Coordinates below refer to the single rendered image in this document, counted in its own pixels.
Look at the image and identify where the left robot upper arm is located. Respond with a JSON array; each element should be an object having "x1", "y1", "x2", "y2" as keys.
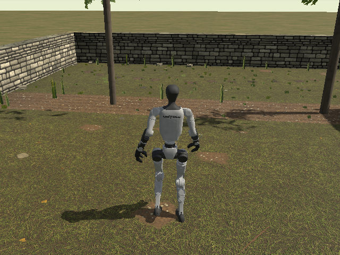
[{"x1": 145, "y1": 107, "x2": 161, "y2": 137}]

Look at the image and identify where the left robot foot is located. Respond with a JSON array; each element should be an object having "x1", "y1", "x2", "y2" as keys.
[{"x1": 154, "y1": 206, "x2": 162, "y2": 216}]

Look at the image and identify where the right robot hand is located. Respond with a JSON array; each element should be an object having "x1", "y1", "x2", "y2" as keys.
[{"x1": 187, "y1": 143, "x2": 200, "y2": 152}]

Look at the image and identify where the left robot forearm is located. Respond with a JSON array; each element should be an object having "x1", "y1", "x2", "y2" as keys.
[{"x1": 137, "y1": 128, "x2": 149, "y2": 151}]

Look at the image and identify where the right robot forearm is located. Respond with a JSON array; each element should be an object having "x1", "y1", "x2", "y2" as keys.
[{"x1": 191, "y1": 129, "x2": 199, "y2": 145}]

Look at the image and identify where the robot foot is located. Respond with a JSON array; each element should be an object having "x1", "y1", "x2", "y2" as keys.
[
  {"x1": 154, "y1": 206, "x2": 162, "y2": 216},
  {"x1": 176, "y1": 208, "x2": 185, "y2": 223}
]

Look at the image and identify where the right robot upper arm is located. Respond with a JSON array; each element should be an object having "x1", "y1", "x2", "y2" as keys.
[{"x1": 183, "y1": 108, "x2": 197, "y2": 137}]

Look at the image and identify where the left robot hand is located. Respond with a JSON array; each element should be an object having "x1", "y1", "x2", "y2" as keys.
[{"x1": 135, "y1": 149, "x2": 147, "y2": 163}]

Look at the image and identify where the right robot foot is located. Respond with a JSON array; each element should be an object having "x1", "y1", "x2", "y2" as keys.
[{"x1": 176, "y1": 208, "x2": 185, "y2": 223}]

